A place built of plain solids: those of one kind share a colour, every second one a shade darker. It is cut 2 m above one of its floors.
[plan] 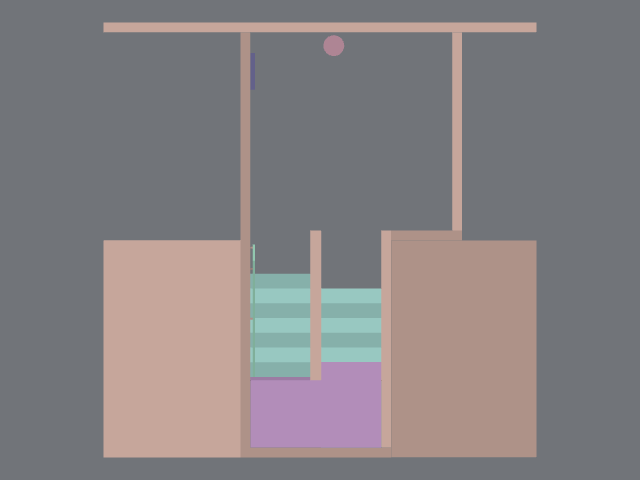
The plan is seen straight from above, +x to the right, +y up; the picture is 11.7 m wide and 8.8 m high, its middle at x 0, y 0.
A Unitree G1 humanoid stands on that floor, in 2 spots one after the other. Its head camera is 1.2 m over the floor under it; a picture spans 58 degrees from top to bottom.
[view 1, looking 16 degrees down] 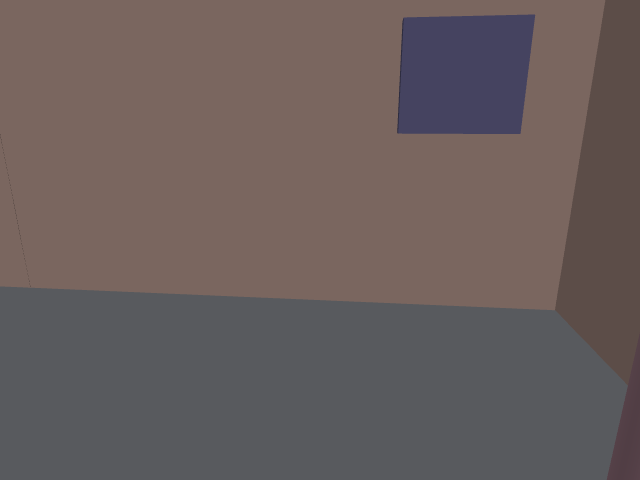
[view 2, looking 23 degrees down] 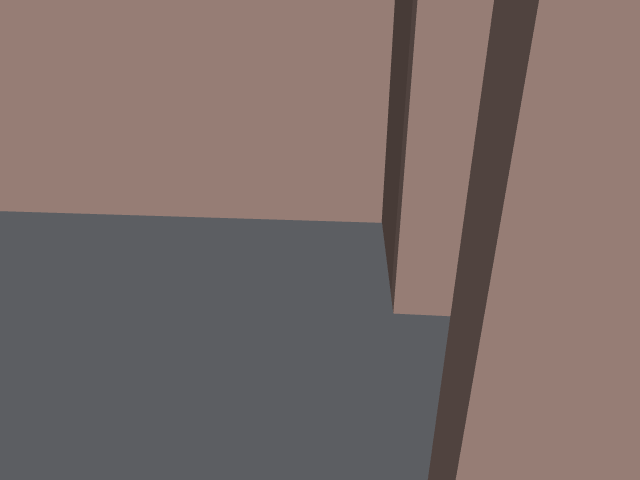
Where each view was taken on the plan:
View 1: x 1.41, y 2.57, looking -174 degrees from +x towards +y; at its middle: wall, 2.82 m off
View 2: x -0.78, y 0.38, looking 5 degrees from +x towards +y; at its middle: ground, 3.07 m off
